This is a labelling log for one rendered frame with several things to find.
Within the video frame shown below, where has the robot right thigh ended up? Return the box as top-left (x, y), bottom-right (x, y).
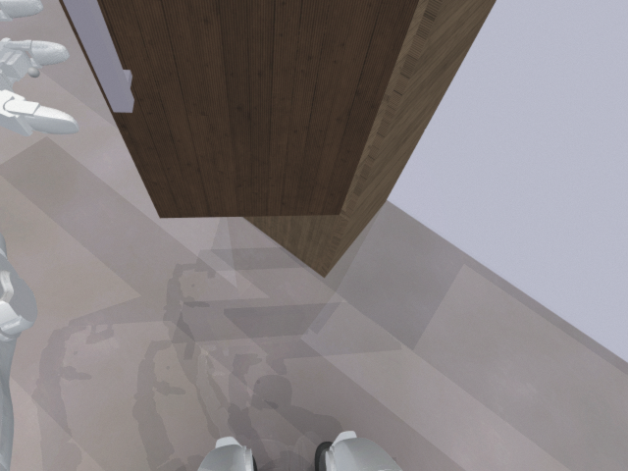
top-left (326, 438), bottom-right (402, 471)

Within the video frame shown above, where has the handle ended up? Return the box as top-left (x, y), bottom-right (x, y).
top-left (63, 0), bottom-right (134, 113)

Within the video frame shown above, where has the robot left shin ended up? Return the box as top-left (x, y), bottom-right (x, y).
top-left (215, 437), bottom-right (242, 448)

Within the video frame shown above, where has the cupboard door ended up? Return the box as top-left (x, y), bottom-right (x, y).
top-left (59, 0), bottom-right (419, 218)

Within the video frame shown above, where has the left robot upper arm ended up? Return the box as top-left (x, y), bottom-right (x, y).
top-left (0, 253), bottom-right (37, 471)

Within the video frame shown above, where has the robot left hand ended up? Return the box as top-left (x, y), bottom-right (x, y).
top-left (0, 0), bottom-right (79, 136)

